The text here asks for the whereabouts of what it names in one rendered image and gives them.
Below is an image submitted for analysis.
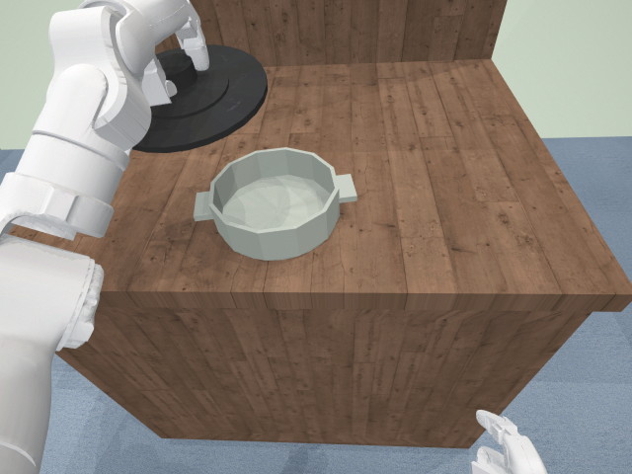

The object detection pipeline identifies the left robot forearm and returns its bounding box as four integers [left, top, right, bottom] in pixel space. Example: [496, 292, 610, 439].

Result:
[0, 0, 155, 241]

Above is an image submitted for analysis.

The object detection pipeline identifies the pot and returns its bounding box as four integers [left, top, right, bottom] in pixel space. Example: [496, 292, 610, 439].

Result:
[194, 147, 357, 261]

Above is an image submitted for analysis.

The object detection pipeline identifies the left robot hand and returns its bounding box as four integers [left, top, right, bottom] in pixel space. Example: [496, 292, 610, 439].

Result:
[85, 0, 209, 107]

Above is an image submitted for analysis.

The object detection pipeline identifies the knob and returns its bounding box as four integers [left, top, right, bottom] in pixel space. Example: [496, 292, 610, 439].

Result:
[159, 53, 198, 91]

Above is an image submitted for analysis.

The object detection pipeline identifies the left robot upper arm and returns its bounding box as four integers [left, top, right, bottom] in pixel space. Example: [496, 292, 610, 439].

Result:
[0, 233, 104, 474]

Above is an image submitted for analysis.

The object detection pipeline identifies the lid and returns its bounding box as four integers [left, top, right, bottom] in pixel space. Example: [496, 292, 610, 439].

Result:
[132, 44, 268, 153]

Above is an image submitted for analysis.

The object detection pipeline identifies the table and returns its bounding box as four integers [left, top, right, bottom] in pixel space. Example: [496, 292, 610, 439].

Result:
[8, 0, 632, 448]

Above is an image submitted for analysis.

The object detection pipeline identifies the right robot hand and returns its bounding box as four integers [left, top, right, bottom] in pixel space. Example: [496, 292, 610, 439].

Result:
[471, 410, 548, 474]

